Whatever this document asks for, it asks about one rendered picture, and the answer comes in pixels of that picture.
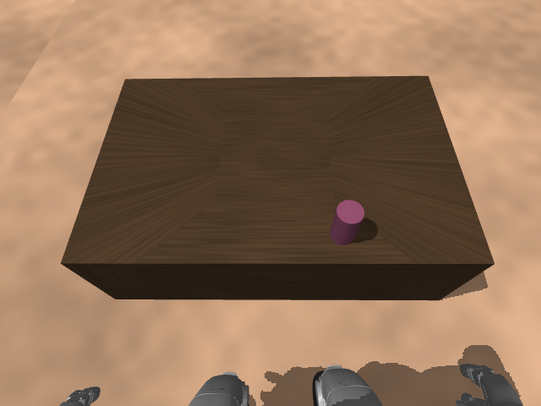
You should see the left robot hand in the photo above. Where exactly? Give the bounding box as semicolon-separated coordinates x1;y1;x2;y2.
59;387;101;406

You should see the right robot hand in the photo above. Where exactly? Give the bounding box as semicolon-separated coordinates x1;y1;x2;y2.
456;364;523;406

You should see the can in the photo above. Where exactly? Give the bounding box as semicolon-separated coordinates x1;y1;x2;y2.
330;200;364;245

